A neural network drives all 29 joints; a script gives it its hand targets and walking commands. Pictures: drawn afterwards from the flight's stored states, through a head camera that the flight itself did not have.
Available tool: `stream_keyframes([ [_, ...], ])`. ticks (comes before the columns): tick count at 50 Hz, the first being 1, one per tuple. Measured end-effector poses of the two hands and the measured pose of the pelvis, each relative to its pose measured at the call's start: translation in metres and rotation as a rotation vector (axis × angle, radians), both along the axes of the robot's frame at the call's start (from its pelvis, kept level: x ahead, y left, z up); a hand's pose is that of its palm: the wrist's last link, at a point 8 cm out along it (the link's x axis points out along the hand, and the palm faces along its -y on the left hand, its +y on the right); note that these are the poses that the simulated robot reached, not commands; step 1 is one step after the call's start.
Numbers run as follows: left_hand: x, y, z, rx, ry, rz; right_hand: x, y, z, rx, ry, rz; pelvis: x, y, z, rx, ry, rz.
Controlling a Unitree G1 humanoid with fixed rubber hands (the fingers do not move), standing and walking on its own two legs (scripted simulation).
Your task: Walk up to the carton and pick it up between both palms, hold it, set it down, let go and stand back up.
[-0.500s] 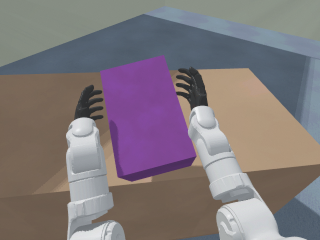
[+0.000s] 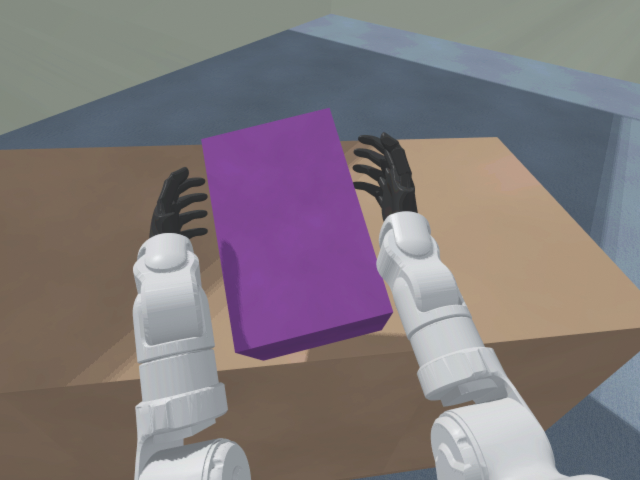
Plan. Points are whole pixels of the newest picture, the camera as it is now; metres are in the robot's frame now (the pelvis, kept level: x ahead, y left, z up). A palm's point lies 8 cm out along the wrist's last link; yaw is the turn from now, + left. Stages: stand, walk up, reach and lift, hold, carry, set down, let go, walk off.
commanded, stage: hold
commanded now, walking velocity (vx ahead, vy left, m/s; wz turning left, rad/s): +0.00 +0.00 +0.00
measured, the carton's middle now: (295, 238) +0.39 +0.00 +0.11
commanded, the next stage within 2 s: none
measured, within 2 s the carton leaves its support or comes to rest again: neither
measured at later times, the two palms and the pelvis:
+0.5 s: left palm (169, 241) +0.34 +0.15 +0.16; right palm (393, 206) +0.35 -0.11 +0.19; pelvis +0.00 +0.00 +0.00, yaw +0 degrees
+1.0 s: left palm (170, 238) +0.34 +0.15 +0.17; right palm (395, 202) +0.35 -0.11 +0.19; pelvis +0.00 +0.00 +0.00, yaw +0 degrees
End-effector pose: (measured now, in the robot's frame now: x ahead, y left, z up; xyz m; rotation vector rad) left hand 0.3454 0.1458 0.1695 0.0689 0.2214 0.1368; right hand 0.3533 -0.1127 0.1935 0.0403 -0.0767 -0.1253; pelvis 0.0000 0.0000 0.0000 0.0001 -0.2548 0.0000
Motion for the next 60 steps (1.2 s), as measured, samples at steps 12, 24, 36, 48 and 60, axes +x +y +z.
stream_keyframes([
  [12,0.0007,0.0005,-0.0019,0.002,0.004,0.006,0.0022,0.0016,0.0016,-0.011,0.000,0.002,0.0005,0.0017,0.0004,-0.001,0.011,-0.005],
  [24,-0.0012,0.0028,-0.0055,-0.003,0.019,-0.002,0.0014,0.0029,-0.0036,-0.012,0.017,0.003,0.0006,0.0037,0.0002,-0.002,0.003,-0.002],
  [36,-0.0003,-0.0002,-0.0018,-0.010,0.012,0.005,0.0028,0.0002,-0.0001,-0.017,0.009,0.003,-0.0014,0.0024,0.0004,0.001,0.012,-0.010],
  [48,0.0003,0.0007,-0.0035,-0.001,0.012,0.004,0.0027,0.0013,-0.0009,-0.006,0.010,0.003,-0.0005,0.0001,0.0003,-0.001,0.009,-0.002],
  [60,0.0018,-0.0019,-0.0033,-0.004,0.024,-0.004,0.0025,-0.0021,-0.0036,-0.008,0.021,-0.001,-0.0001,0.0003,0.0003,0.001,0.008,-0.005],
])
